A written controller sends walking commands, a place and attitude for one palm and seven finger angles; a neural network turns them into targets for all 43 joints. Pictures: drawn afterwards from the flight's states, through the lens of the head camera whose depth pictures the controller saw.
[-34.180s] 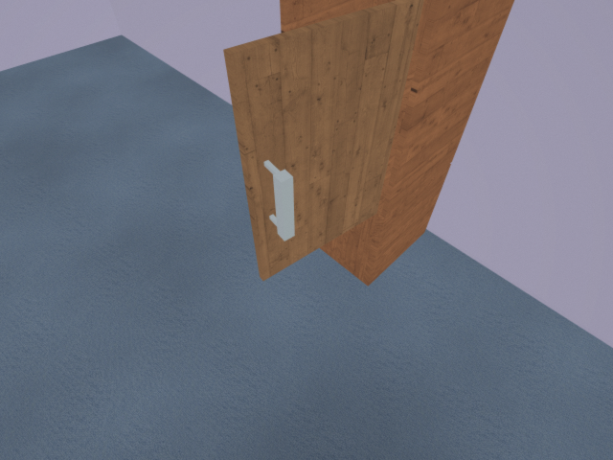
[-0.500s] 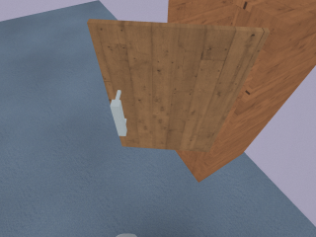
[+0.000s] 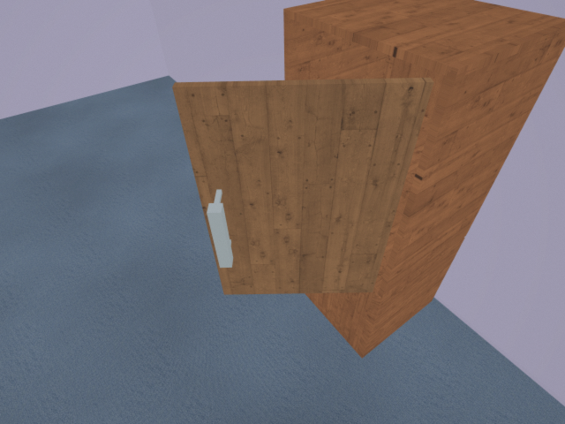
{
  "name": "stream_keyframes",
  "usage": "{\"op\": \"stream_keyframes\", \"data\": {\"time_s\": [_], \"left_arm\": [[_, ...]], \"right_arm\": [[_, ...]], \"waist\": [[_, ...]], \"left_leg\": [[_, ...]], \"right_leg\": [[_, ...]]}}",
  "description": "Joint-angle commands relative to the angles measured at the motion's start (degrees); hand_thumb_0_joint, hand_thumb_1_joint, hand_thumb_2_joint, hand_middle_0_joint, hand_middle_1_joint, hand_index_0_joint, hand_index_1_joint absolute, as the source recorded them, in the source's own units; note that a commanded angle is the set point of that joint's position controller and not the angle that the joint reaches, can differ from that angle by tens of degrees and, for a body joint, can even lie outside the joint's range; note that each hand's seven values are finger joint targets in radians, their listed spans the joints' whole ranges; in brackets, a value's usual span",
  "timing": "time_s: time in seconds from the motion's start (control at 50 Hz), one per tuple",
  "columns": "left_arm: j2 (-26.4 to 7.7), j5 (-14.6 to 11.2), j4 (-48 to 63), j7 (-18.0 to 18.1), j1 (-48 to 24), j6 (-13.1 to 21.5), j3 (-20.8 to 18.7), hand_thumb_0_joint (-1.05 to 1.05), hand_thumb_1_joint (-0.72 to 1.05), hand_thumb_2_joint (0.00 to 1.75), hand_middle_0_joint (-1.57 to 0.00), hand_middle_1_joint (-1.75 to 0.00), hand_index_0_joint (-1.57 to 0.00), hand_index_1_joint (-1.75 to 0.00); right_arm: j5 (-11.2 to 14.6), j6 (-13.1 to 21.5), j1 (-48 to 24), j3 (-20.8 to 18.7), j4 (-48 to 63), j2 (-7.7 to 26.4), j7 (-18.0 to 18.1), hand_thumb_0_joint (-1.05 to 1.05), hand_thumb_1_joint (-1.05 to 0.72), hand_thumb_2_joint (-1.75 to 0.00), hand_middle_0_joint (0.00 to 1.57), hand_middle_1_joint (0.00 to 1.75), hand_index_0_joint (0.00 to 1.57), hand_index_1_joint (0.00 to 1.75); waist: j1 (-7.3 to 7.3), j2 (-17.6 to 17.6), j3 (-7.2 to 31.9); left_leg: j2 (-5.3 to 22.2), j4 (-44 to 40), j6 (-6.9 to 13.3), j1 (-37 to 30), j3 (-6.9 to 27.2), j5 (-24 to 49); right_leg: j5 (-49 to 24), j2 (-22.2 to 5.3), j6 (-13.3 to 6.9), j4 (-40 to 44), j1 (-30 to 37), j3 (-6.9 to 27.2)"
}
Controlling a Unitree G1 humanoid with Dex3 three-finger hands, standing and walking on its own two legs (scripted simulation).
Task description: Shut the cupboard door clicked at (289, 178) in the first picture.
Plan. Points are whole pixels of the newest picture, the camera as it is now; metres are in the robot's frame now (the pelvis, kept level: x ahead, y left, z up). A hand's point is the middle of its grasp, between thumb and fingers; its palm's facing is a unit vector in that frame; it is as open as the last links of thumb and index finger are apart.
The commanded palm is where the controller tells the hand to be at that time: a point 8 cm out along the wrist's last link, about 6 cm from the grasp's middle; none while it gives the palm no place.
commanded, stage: come to a stop and stand still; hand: left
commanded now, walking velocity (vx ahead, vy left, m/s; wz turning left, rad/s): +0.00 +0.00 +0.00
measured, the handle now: (222, 229) +0.51 +0.15 -0.04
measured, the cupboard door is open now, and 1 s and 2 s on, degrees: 55 55 55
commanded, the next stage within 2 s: look again from close up in 0.32 s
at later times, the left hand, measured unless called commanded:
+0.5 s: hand out of the picture -0.03 +0.17 -0.17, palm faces +0.03 -0.98 -0.21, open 7.4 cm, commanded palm none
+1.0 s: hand out of the picture +0.00 +0.21 -0.16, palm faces +0.02 -0.96 -0.26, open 7.4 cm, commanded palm none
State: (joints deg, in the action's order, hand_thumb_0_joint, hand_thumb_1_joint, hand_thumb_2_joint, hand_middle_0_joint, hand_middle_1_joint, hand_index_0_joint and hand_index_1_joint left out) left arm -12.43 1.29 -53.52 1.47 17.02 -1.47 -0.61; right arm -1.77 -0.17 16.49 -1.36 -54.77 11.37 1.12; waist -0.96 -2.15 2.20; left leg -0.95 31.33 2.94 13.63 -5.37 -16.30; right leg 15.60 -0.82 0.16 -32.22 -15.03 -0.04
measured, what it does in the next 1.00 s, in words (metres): stands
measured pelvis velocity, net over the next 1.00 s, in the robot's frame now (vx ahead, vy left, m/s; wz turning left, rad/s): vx -0.01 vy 0.00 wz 0.03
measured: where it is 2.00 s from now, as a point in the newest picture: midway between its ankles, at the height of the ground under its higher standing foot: outside the picture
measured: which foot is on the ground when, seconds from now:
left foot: down 0.00-1.00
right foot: down 0.00-1.00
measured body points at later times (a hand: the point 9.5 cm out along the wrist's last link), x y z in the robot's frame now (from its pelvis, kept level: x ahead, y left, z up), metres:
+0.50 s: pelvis -0.02 -0.01 +0.01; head -0.02 +0.00 +0.46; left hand -0.03 +0.23 -0.15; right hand -0.01 -0.25 -0.15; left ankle +0.01 +0.09 -0.73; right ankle +0.02 -0.12 -0.73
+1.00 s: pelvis -0.01 +0.00 +0.01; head -0.01 +0.00 +0.46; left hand +0.00 +0.26 -0.14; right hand +0.02 -0.26 -0.14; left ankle +0.01 +0.09 -0.73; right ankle +0.02 -0.12 -0.73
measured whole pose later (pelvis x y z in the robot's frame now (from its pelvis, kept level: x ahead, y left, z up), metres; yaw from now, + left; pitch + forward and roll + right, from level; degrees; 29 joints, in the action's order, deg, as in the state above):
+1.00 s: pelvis -0.01 +0.00 +0.01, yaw +2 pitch -2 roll +0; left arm -13.5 1.1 -61.8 1.4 14.3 0.8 0.3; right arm -0.7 1.0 12.9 -1.4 -64.0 13.8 0.5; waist -0.1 0.0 -1.9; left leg -2.2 20.8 3.0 10.5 -3.8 -9.1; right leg 9.4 -1.7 0.6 -22.4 -11.5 -1.6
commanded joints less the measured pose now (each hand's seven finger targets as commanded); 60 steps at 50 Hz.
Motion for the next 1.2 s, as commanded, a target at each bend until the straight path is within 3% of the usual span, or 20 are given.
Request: {"op": "stream_keyframes", "data": {"time_s": [0.0,0.12,0.22,0.3,0.58,0.66,0.72,0.86,1.04,1.1,1.18], "left_arm": [[-5.4,-0.3,2.1,0.3,3.0,1.8,-0.7,0.00,0.90,0.90,-0.20,-0.30,-0.20,-0.30],[-5.2,-0.7,-0.6,0.8,3.5,3.0,-0.3,0.00,0.90,0.90,-0.20,-0.30,-0.20,-0.30],[-4.6,-0.6,-3.1,1.0,4.4,3.2,-0.1,0.00,0.90,0.90,-0.20,-0.30,-0.20,-0.30],[-4.8,-0.5,-4.5,1.1,4.5,3.3,-0.1,0.00,0.90,0.90,-0.20,-0.30,-0.20,-0.30],[-6.4,-0.2,-6.0,0.7,2.2,3.1,-0.5,0.00,0.90,0.90,-0.20,-0.30,-0.20,-0.30],[-7.2,-0.1,-5.8,0.6,1.3,3.1,-0.6,0.00,0.90,0.90,-0.20,-0.30,-0.20,-0.30],[-7.8,0.0,-5.6,0.6,0.7,3.1,-0.7,0.00,0.90,0.90,-0.20,-0.30,-0.20,-0.30],[-8.9,-0.1,-5.5,0.4,-0.8,3.1,-0.8,0.00,0.90,0.90,-0.20,-0.30,-0.20,-0.30],[-9.9,-0.3,-5.9,0.3,-2.6,3.3,-0.7,0.00,0.90,0.90,-0.20,-0.30,-0.20,-0.30],[-4.1,-0.4,-8.0,0.4,0.5,2.4,0.7,0.00,0.90,0.90,-0.20,-0.30,-0.20,-0.30],[-4.0,0.1,-8.1,0.0,1.5,1.4,0.3,0.00,0.90,0.90,-0.20,-0.30,-0.20,-0.30]], "right_arm": [[0.4,1.7,-0.3,-1.0,2.2,6.6,-0.1,0.00,-0.90,-0.90,0.20,0.30,0.20,0.30],[1.0,2.2,2.2,-0.6,-1.9,5.4,0.0,0.00,-0.90,-0.90,0.20,0.30,0.20,0.30],[1.3,2.2,2.3,-0.6,-4.4,4.9,0.2,0.00,-0.90,-0.90,0.20,0.30,0.20,0.30],[1.4,2.0,2.3,-0.8,-5.7,5.1,0.2,0.00,-0.90,-0.90,0.20,0.30,0.20,0.30],[1.1,1.9,-0.4,-1.4,-6.4,8.3,0.0,0.00,-0.90,-0.90,0.20,0.30,0.20,0.30],[1.1,2.0,-1.2,-1.5,-6.2,9.2,-0.1,0.00,-0.90,-0.90,0.20,0.30,0.20,0.30],[1.1,2.0,-1.5,-1.5,-6.2,9.6,-0.2,0.00,-0.90,-0.90,0.20,0.30,0.20,0.30],[1.1,2.1,-2.9,-1.4,-6.2,10.7,-0.3,0.00,-0.90,-0.90,0.20,0.30,0.20,0.30],[1.2,2.4,-4.2,-1.1,-6.6,11.3,-0.3,0.00,-0.90,-0.90,0.20,0.30,0.20,0.30],[0.8,1.7,-1.8,0.3,-8.3,5.6,-0.2,0.00,-0.90,-0.90,0.20,0.30,0.20,0.30],[0.6,1.1,-1.2,-0.4,-8.3,7.2,0.0,0.00,-0.90,-0.90,0.20,0.30,0.20,0.30]], "waist": [[1.23,2.5,-7.4],[0.25,4.3,-4.7],[0.45,1.6,-5.6],[0.40,2.9,-6.4],[0.66,1.4,-7.8],[0.70,2.5,-7.8],[0.66,3.7,-7.0],[0.83,2.4,-6.0],[0.84,2.1,-2.6],[0.70,2.7,-3.4],[0.70,0.7,-7.6]], "left_leg": [[7.0,-13.3,0.0,6.0,10.2,-6.4],[5.8,-11.1,-0.7,-0.1,7.7,3.0],[5.9,-12.0,-0.8,-0.7,7.6,2.8],[6.1,-12.6,-1.0,-0.4,7.8,1.0],[7.0,-16.7,-1.0,0.9,10.2,-4.6],[7.1,-17.2,-1.0,1.0,10.4,-4.5],[6.9,-16.9,-0.9,0.5,10.4,-3.4],[7.2,-17.9,-1.0,0.3,11.0,-2.7],[7.4,-16.3,-1.1,-3.4,10.3,6.9],[7.7,-17.1,-1.9,-3.9,10.0,1.8],[9.5,-19.7,-1.0,-0.7,12.4,-10.5]], "right_leg": [[0.3,-3.1,-2.2,7.7,0.1,4.1],[-2.4,-4.9,-2.2,10.8,0.1,5.9],[-2.7,-5.1,-2.3,12.0,0.5,5.8],[-0.8,-5.2,-2.2,13.0,0.4,5.7],[0.9,-5.1,-2.0,13.6,0.4,5.0],[0.9,-5.4,-1.8,14.0,0.7,4.9],[1.2,-5.6,-1.8,14.3,1.0,5.1],[-0.9,-5.9,-1.7,14.0,2.6,4.2],[-6.2,-6.4,-1.7,14.1,5.0,3.9],[-2.7,-5.6,-0.6,14.0,4.2,2.7],[2.5,-3.8,-0.7,10.2,1.3,0.9]]}}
